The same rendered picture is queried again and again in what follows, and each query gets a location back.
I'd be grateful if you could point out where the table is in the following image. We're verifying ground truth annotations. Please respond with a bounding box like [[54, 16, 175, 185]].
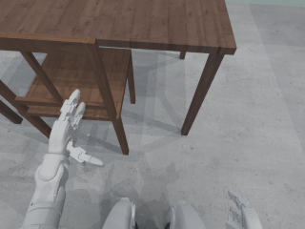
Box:
[[0, 0, 237, 135]]

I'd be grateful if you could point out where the robot left thigh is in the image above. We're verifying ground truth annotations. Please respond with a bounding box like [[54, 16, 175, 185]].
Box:
[[102, 200, 136, 229]]

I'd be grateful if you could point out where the robot right hand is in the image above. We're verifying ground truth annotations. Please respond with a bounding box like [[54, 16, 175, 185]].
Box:
[[225, 190, 263, 229]]

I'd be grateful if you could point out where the robot thigh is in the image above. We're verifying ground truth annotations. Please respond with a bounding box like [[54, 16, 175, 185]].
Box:
[[170, 204, 207, 229], [102, 200, 136, 229]]

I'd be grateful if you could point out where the chair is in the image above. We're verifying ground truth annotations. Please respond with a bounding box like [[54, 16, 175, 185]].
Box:
[[0, 31, 136, 156]]

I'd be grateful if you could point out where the robot right thigh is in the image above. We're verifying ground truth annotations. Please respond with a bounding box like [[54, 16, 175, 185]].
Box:
[[170, 204, 207, 229]]

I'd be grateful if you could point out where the left robot forearm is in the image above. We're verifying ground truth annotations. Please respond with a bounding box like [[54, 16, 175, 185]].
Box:
[[20, 153, 71, 229]]

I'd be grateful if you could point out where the robot left hand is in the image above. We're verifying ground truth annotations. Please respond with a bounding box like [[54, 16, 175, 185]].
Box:
[[48, 89, 105, 168]]

